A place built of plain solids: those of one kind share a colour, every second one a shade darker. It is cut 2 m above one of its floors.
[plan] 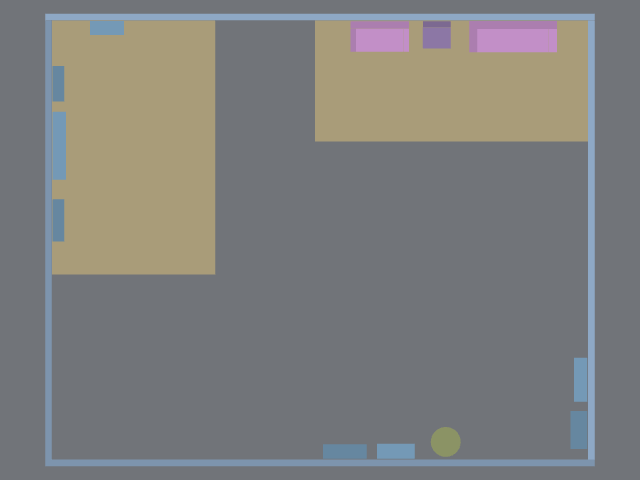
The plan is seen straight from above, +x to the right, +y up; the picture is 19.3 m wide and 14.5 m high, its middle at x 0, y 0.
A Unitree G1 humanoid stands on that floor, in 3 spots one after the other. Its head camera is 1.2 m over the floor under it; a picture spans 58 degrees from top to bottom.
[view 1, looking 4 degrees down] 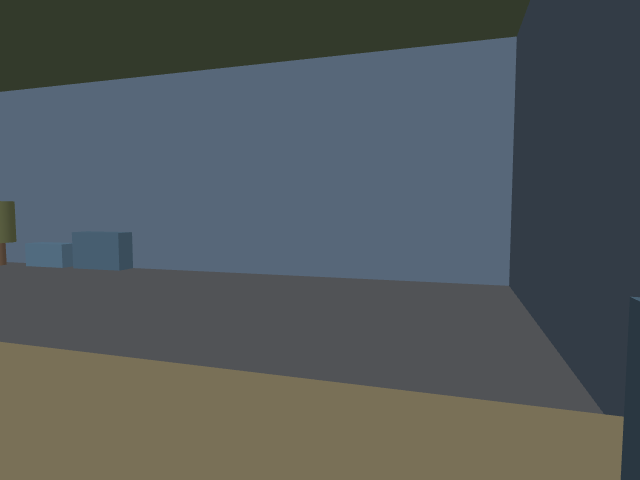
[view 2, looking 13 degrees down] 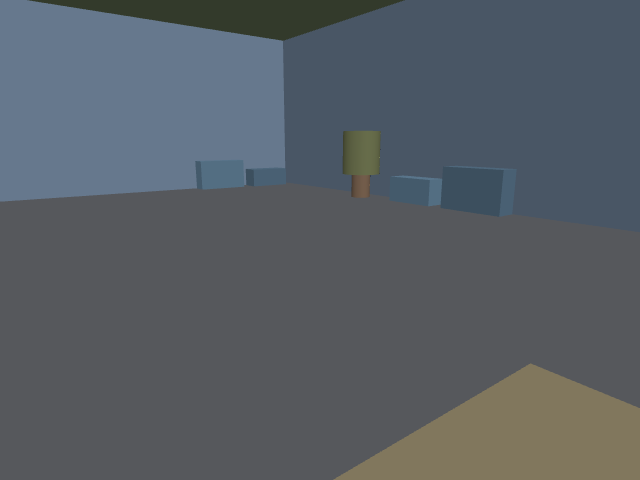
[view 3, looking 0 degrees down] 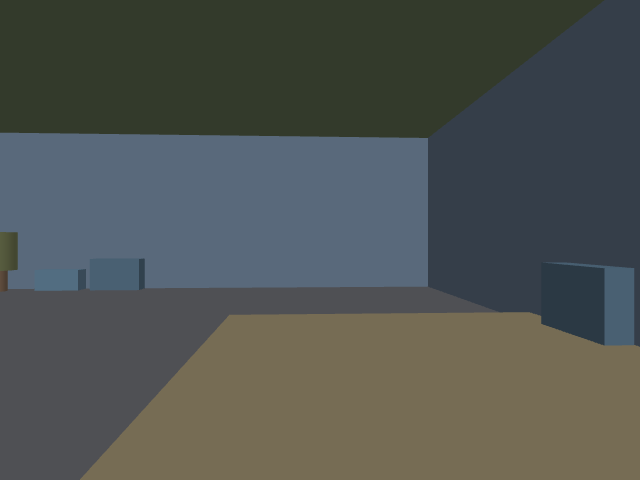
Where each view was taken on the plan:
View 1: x -7.10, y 1.81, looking -73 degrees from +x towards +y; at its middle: wall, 8.85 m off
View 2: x -4.20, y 1.19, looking -37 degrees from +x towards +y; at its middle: ground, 6.12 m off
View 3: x -4.25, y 5.97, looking -93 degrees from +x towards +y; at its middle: wall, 12.62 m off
